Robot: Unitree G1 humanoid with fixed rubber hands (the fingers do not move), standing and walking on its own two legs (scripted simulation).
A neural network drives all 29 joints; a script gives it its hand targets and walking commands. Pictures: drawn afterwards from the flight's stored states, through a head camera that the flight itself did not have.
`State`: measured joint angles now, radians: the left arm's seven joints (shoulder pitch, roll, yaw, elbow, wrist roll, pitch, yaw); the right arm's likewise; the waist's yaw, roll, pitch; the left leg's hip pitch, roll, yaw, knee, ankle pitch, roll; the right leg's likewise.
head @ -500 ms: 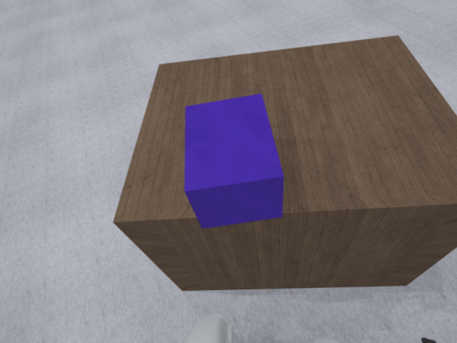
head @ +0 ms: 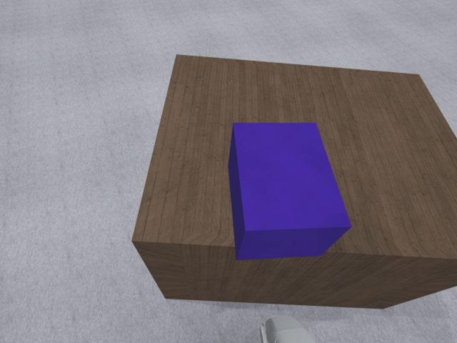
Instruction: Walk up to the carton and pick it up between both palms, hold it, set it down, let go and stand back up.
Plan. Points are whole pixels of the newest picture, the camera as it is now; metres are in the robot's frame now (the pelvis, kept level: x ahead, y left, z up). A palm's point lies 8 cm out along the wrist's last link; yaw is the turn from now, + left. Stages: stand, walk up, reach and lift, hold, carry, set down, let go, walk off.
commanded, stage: walk up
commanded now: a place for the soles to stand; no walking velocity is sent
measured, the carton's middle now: (277, 189) +0.41 -0.10 -0.05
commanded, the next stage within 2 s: none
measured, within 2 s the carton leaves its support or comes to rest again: neither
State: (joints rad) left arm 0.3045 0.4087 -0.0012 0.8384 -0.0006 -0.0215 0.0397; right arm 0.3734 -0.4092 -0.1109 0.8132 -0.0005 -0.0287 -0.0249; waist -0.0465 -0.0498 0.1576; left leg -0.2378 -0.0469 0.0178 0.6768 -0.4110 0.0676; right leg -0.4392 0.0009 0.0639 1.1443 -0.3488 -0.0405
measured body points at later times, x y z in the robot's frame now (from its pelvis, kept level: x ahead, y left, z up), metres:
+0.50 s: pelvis +0.00 -0.06 -0.01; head +0.04 -0.08 +0.44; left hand +0.09 +0.25 -0.11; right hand +0.08 -0.39 -0.13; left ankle -0.02 +0.06 -0.70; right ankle +0.07 -0.17 -0.72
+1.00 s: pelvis -0.01 -0.06 -0.01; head +0.03 -0.06 +0.44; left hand +0.05 +0.25 -0.13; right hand +0.08 -0.39 -0.11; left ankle +0.00 +0.06 -0.72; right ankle +0.02 -0.18 -0.72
